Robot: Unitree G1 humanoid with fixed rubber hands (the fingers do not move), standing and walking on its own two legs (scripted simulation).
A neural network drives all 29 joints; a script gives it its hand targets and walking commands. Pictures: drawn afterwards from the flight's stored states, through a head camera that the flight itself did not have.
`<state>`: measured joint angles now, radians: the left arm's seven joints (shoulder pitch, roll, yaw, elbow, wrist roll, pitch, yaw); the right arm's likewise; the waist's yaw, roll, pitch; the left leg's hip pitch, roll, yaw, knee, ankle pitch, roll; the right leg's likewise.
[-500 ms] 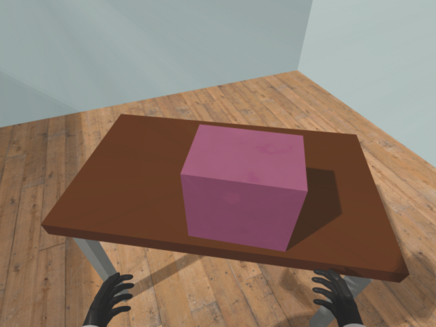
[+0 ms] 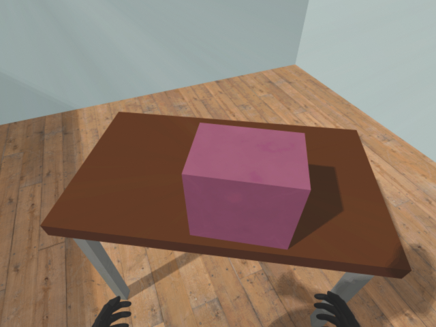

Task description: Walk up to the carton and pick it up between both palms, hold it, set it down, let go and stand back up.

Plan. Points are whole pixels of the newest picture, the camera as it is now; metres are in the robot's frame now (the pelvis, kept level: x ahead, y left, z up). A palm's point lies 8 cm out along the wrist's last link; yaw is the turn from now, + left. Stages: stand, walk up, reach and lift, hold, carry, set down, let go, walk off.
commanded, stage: let go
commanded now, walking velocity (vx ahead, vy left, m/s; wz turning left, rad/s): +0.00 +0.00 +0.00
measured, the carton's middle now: (244, 186) +0.46 -0.05 -0.02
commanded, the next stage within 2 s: stand in 0.50 s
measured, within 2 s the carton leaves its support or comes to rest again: neither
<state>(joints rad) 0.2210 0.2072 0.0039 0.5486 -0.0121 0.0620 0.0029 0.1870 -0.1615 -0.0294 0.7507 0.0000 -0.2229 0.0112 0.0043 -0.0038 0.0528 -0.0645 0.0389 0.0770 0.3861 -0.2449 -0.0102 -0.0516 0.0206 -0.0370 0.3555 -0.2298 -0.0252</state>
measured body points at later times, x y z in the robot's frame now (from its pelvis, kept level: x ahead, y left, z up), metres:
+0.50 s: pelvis -0.02 +0.00 +0.00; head -0.02 +0.01 +0.45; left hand +0.15 +0.22 -0.09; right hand +0.14 -0.23 -0.09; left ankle -0.02 +0.12 -0.75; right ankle -0.02 -0.10 -0.75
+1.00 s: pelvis -0.02 +0.01 -0.01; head -0.02 +0.01 +0.44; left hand +0.11 +0.24 -0.12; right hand +0.05 -0.26 -0.13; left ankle -0.02 +0.12 -0.75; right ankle -0.02 -0.10 -0.75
